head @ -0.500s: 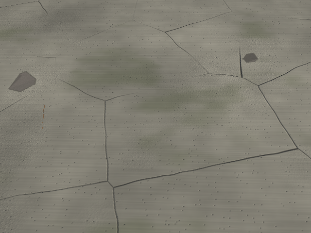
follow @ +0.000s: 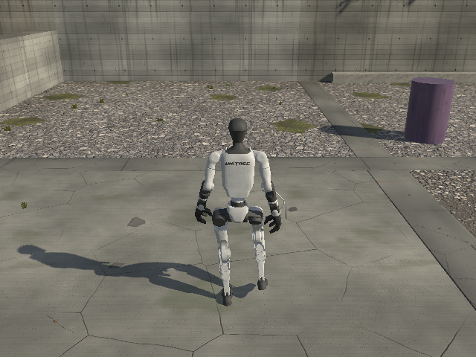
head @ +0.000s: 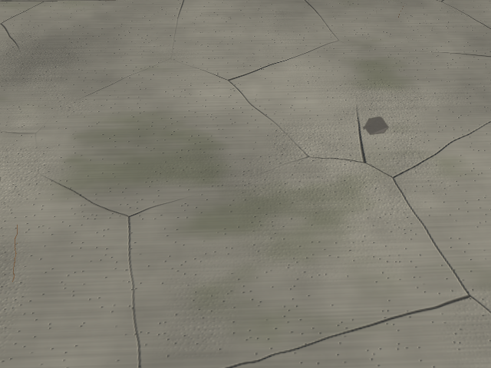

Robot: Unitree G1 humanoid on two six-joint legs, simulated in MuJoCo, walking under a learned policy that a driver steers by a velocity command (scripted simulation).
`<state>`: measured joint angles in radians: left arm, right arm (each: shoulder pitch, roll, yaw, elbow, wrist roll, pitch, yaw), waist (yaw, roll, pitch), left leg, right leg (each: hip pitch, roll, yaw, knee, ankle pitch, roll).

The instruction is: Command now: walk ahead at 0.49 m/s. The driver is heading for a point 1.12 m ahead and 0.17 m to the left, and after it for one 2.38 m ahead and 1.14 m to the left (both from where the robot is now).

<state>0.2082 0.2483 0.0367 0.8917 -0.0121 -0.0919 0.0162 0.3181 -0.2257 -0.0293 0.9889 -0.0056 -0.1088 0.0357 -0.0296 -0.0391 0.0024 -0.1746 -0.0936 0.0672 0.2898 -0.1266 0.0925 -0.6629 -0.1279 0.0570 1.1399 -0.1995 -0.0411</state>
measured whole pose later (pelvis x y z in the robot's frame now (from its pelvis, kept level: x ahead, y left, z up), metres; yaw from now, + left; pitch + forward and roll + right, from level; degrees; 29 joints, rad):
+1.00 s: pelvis +0.31 -0.03 +0.00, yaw +22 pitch +3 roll -1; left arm 0.07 0.30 0.08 0.84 0.00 0.00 0.04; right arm 0.15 -0.26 -0.08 0.71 0.00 0.00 -0.01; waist 0.00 -0.04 0.04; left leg -0.36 -0.04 -0.01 0.46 -0.15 0.07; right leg -0.54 -0.04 0.00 1.09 -0.43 0.05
